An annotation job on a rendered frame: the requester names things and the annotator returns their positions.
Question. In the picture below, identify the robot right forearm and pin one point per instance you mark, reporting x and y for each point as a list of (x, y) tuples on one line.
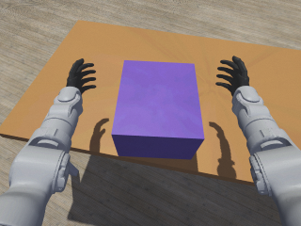
[(257, 124)]

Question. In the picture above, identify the robot right upper arm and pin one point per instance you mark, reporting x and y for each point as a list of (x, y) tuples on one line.
[(277, 173)]

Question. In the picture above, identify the table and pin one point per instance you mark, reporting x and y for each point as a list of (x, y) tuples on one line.
[(274, 72)]

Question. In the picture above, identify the robot left upper arm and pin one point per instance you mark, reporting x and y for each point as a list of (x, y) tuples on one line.
[(39, 172)]

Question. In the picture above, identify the robot left hand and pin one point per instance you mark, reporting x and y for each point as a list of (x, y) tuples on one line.
[(75, 76)]

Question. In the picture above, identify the robot left forearm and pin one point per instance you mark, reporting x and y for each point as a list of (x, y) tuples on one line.
[(58, 126)]

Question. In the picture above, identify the carton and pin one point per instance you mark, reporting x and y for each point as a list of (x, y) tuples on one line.
[(158, 111)]

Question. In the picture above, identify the robot right hand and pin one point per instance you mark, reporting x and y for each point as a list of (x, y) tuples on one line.
[(239, 74)]

